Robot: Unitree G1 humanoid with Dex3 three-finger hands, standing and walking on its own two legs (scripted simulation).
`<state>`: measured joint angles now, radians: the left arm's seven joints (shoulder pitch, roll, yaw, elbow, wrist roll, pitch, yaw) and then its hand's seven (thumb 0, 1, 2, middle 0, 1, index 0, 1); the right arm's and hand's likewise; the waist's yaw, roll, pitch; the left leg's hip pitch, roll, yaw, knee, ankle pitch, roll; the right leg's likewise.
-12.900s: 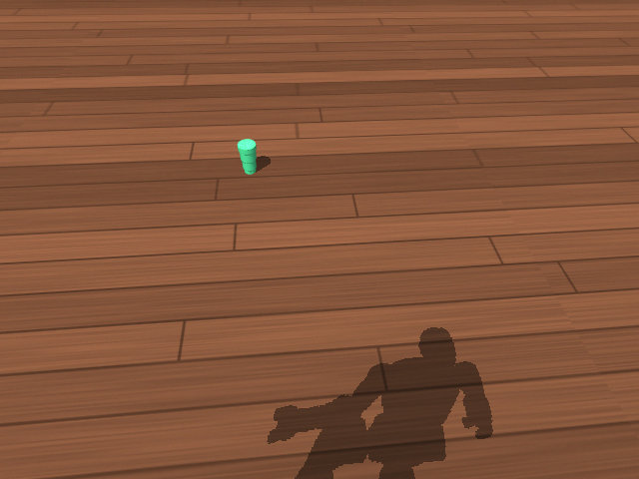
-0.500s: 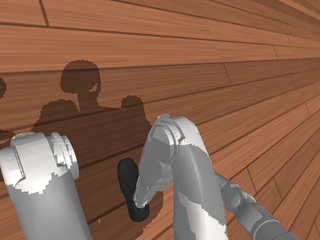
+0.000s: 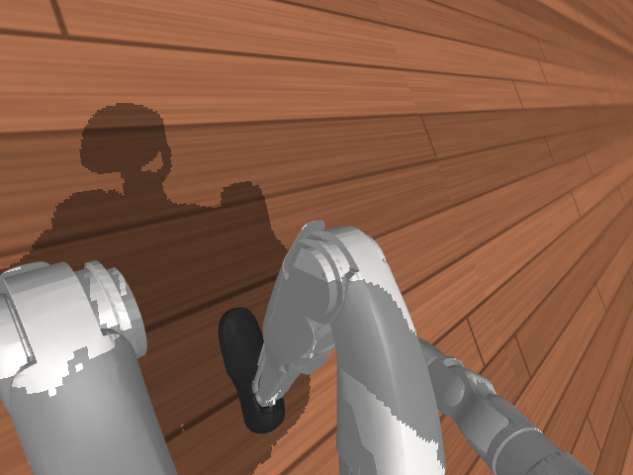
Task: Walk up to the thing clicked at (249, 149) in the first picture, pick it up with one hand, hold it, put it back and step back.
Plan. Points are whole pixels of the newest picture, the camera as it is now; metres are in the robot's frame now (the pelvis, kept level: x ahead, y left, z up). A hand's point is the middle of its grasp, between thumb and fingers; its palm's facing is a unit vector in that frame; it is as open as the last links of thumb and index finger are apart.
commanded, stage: close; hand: left
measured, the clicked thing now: out of the picture +0.40 +0.32 -0.20
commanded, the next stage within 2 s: settle in 0.42 s
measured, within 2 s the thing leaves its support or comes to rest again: leaves its support in 0.78 s
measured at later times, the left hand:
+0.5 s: hand out of the picture +0.40 +0.32 -0.18, palm faces +0.50 -0.87 -0.01, open 10.3 cm
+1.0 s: hand out of the picture +0.39 +0.34 -0.14, palm faces +0.48 -0.88 +0.00, open 10.7 cm
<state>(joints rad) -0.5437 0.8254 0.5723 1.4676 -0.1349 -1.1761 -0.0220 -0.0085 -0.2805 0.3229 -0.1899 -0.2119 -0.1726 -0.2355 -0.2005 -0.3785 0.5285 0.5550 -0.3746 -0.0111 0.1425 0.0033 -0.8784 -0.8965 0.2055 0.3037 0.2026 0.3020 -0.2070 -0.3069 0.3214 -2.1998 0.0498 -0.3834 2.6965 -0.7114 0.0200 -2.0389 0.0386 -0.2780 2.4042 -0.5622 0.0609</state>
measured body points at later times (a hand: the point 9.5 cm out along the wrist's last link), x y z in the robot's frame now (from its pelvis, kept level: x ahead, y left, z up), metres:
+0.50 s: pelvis +0.00 +0.00 +0.00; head +0.22 +0.20 +0.33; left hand +0.37 +0.36 -0.18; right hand +0.19 -0.24 -0.02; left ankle +0.09 +0.12 -0.24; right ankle +0.15 -0.12 -0.24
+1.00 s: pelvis +0.01 +0.00 +0.01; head +0.21 +0.20 +0.36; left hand +0.36 +0.38 -0.13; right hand +0.20 -0.24 -0.02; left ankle +0.09 +0.12 -0.24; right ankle +0.15 -0.12 -0.24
